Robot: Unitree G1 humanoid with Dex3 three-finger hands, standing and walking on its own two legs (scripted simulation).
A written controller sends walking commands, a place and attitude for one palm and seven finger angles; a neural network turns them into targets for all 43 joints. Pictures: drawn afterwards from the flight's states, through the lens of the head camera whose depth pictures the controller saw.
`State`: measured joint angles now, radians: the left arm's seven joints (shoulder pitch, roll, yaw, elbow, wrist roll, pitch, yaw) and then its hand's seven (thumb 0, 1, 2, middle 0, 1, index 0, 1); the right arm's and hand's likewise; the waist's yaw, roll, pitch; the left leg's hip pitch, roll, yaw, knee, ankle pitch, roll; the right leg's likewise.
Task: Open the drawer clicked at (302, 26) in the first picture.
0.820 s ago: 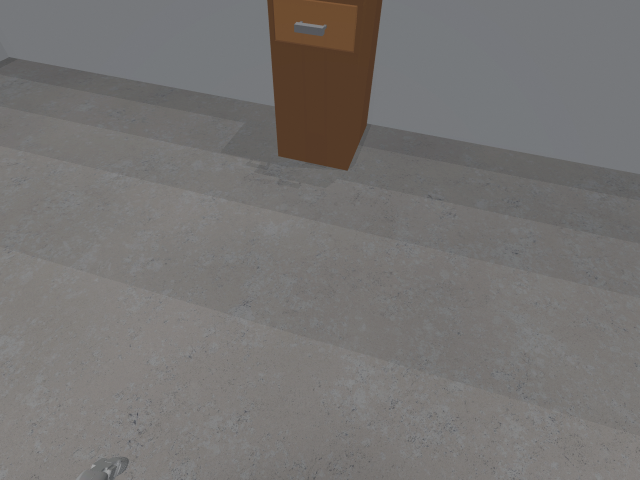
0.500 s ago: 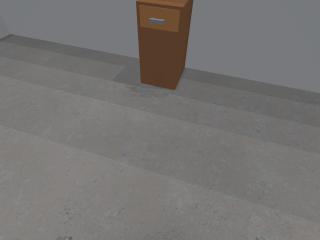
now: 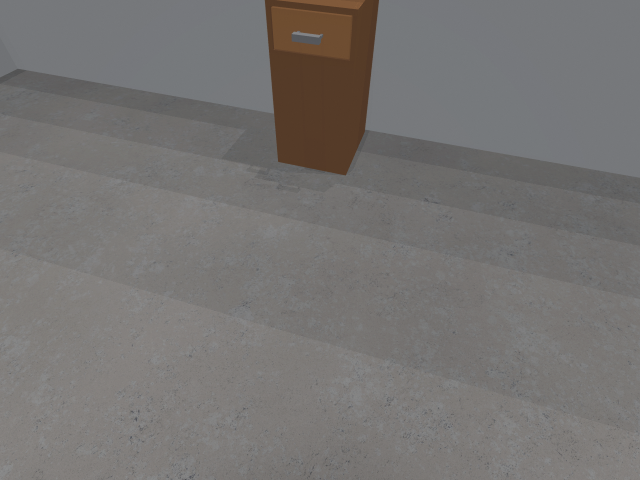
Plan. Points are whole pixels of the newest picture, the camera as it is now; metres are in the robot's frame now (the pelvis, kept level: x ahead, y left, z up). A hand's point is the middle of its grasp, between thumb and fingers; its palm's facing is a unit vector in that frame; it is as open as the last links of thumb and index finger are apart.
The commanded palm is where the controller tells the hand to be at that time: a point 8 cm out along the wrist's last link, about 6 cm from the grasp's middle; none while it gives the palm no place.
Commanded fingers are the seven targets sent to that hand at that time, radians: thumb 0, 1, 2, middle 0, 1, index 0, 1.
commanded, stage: stand and wait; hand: left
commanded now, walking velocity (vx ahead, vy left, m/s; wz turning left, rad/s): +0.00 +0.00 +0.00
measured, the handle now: (308, 36) +1.70 +0.13 -0.10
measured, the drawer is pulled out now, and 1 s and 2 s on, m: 0.00 0.00 0.00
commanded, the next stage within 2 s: look at it before walking up in 0.02 s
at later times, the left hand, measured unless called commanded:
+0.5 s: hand out of the picture +0.07 +0.24 -0.16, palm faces -0.04 -0.95 -0.32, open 7.4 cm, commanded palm none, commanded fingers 0.00 0.90 0.90 -0.20 -0.30 -0.20 -0.30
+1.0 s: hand out of the picture +0.03 +0.22 -0.19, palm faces +0.07 -0.98 -0.19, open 7.4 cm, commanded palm none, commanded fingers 0.00 0.90 0.90 -0.20 -0.30 -0.20 -0.30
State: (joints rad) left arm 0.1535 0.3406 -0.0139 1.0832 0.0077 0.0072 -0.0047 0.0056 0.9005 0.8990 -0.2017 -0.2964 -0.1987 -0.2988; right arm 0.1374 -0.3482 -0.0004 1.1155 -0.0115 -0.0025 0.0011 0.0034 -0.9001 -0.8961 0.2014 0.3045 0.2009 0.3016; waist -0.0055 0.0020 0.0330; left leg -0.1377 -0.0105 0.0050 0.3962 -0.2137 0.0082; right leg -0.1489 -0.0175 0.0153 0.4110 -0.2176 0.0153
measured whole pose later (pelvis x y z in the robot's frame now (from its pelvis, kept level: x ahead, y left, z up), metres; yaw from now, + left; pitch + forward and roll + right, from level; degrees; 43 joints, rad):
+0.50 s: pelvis +0.00 +0.00 +0.00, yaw +0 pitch -2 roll +0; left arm 0.15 0.33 -0.02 1.08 0.01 0.00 -0.01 0.00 0.90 0.90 -0.20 -0.30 -0.20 -0.30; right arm 0.13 -0.34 0.00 1.12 -0.01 -0.01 0.00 0.00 -0.90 -0.90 0.20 0.30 0.20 0.30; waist -0.01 0.00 0.03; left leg -0.14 0.00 0.00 0.38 -0.21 0.00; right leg -0.15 -0.01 0.01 0.39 -0.20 0.01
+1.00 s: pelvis +0.04 +0.02 -0.01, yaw +4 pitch -1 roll -2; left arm 0.32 0.24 0.00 1.07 0.02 -0.01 -0.01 0.00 0.90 0.90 -0.20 -0.30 -0.20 -0.30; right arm 0.29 -0.24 -0.01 1.10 -0.02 0.01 0.02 0.00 -0.90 -0.90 0.20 0.30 0.20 0.30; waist 0.00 -0.01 -0.01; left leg -0.25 0.03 0.06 0.61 -0.40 0.02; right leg -0.12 -0.04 -0.05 0.47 -0.33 0.03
